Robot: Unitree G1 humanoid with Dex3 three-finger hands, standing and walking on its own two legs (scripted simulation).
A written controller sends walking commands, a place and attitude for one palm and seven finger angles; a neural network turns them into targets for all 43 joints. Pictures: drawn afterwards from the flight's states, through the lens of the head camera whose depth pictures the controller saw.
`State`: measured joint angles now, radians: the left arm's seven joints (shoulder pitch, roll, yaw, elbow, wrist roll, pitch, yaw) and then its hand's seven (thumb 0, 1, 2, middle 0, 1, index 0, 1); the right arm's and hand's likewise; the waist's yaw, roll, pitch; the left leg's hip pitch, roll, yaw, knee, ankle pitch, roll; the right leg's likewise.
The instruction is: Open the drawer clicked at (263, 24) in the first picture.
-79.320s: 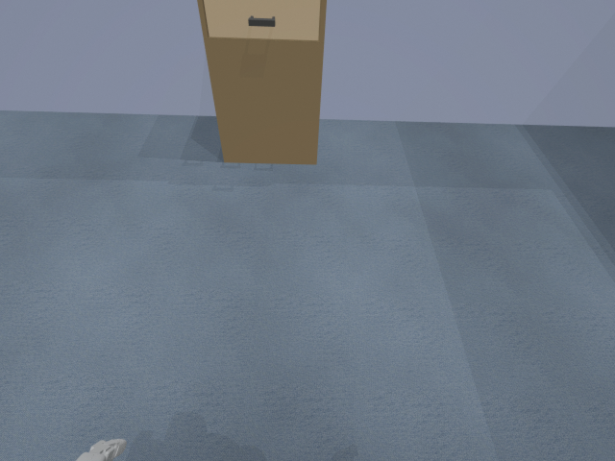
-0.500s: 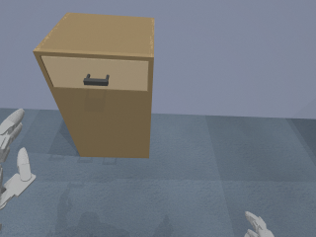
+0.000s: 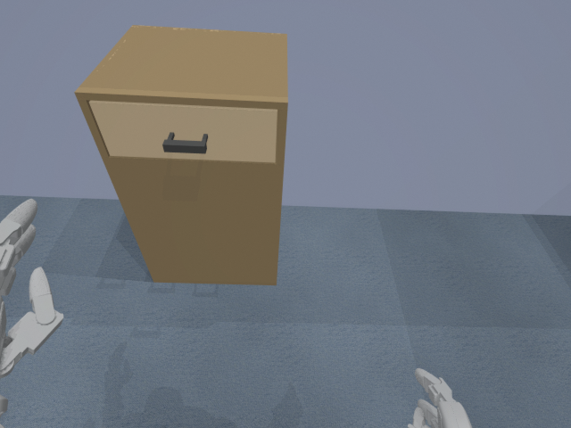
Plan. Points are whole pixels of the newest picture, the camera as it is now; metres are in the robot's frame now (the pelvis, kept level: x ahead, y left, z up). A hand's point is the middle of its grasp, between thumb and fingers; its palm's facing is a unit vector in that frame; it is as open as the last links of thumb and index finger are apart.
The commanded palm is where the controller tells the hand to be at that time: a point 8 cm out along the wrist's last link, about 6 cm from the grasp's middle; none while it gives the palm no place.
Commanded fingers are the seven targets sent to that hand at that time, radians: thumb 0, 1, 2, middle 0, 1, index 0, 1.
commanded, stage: let the arm hang, fingers relaxed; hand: left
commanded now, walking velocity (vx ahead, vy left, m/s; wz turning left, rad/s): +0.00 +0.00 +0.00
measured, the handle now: (186, 141) +0.76 +0.28 -0.05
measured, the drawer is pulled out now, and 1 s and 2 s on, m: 0.00 0.00 0.00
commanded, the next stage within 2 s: look to check the result in 1.10 s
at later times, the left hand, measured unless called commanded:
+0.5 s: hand out of the picture -0.02 +0.20 -0.17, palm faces -0.02 -0.98 -0.21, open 7.4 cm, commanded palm none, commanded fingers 0.00 0.90 0.90 -0.20 -0.30 -0.20 -0.30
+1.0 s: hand out of the picture +0.09 +0.25 -0.13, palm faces -0.01 -0.93 -0.37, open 7.4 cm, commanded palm none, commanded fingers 0.00 0.90 0.90 -0.20 -0.30 -0.20 -0.30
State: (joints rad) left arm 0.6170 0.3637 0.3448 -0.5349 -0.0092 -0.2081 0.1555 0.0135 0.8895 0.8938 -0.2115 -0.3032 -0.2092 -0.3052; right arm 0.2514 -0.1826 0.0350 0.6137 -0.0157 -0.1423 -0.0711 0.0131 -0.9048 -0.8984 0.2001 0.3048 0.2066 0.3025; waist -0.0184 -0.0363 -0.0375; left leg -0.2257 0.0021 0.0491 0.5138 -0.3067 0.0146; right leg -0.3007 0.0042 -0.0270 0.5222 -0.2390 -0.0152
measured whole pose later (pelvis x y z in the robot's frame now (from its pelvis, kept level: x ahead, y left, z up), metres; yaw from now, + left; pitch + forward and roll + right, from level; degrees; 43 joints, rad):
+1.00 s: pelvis -0.01 -0.01 +0.01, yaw +1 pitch -2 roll +0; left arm 0.08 0.34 0.00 1.09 0.01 -0.02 0.00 0.00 0.91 0.89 -0.20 -0.30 -0.20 -0.30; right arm 0.16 -0.33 0.00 1.10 -0.02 0.00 0.01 0.00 -0.91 -0.90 0.20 0.30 0.21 0.30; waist -0.02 0.03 0.05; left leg -0.09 -0.01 0.03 0.31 -0.18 0.01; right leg -0.16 0.00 -0.04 0.33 -0.14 -0.02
